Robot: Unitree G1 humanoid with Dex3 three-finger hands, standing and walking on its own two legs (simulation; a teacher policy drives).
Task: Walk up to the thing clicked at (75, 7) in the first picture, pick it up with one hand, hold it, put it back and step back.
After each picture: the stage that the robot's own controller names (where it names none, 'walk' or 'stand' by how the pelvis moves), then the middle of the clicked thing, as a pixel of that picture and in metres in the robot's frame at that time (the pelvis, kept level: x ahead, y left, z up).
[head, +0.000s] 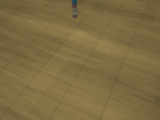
stand; (74, 9) +2.02 +0.11 -0.65
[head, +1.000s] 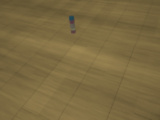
walk; (72, 24) +1.90 +0.25 -0.63
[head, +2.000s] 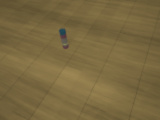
walk; (64, 39) +1.34 +0.30 -0.65
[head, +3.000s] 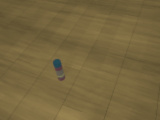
walk; (59, 70) +0.90 +0.28 -0.65
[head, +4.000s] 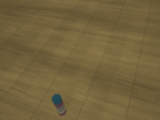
walk; (59, 105) +0.58 +0.26 -0.65
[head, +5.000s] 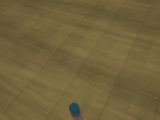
stand; (76, 114) +0.46 +0.14 -0.63
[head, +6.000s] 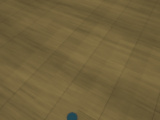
stand; out of the picture +0.41 +0.08 -0.64
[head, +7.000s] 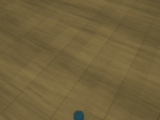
stand; out of the picture +0.42 +0.04 -0.65
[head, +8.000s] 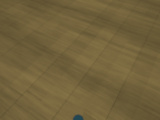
stand; out of the picture +0.41 +0.05 -0.65
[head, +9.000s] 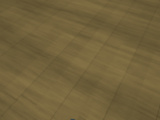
stand; out of the picture +0.39 +0.08 -0.66
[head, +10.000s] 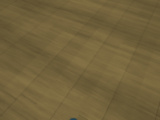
stand; out of the picture +0.39 +0.07 -0.66
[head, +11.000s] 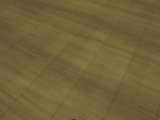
go down; out of the picture +0.39 +0.07 -0.66
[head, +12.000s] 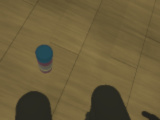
go down; (45, 61) +0.47 +0.11 -0.33
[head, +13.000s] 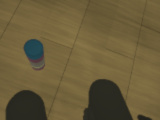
approach; (36, 57) +0.47 +0.13 -0.28
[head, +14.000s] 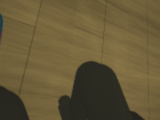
close in; out of the picture +0.47 +0.18 -0.18
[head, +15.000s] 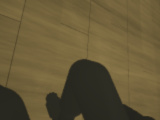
close; out of the picture +0.48 +0.19 -0.19
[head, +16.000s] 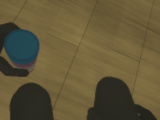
lift; (24, 57) +0.39 +0.18 -0.04
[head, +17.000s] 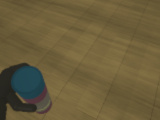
hold; (36, 94) +0.29 +0.15 +0.06
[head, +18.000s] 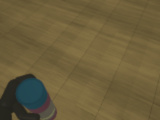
hold; (41, 104) +0.28 +0.15 +0.00
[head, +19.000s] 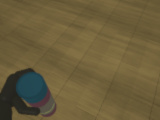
hold; (41, 98) +0.29 +0.15 +0.02
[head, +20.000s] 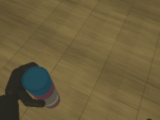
crouch; (45, 91) +0.32 +0.13 -0.03
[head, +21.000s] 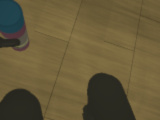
lower; (14, 31) +0.50 +0.14 -0.06
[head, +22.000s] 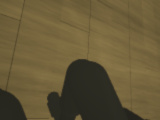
lower; out of the picture +0.46 +0.22 -0.19
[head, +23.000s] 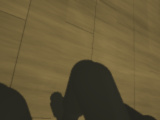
lower; out of the picture +0.45 +0.22 -0.18
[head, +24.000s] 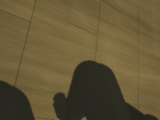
lower; out of the picture +0.44 +0.22 -0.18
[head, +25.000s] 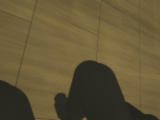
lower; out of the picture +0.43 +0.21 -0.17
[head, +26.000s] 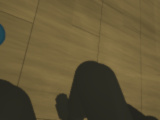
loosen; out of the picture +0.43 +0.20 -0.17
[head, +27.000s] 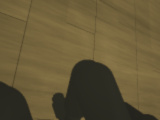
stand; out of the picture +0.44 +0.22 -0.17
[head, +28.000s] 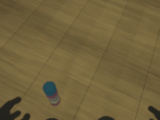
stand; (52, 94) +0.43 +0.14 -0.48
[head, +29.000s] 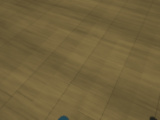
stand; out of the picture +0.39 +0.11 -0.59
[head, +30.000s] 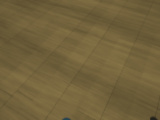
stand; out of the picture +0.39 +0.10 -0.59
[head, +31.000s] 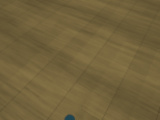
stand; out of the picture +0.40 +0.10 -0.64
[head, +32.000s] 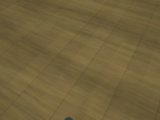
stand; out of the picture +0.40 +0.11 -0.66
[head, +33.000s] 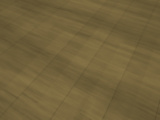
stand; out of the picture +0.38 +0.11 -0.66
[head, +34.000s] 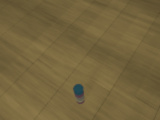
walk; (79, 94) +0.50 +0.08 -0.64
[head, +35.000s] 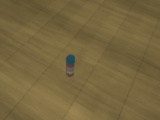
walk; (70, 66) +0.79 +0.04 -0.64
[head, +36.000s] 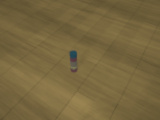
stand; (73, 61) +1.04 +0.11 -0.64
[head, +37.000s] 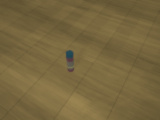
stand; (70, 61) +1.02 +0.11 -0.66
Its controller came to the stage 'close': yes
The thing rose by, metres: 0.66
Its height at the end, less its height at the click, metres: +0.00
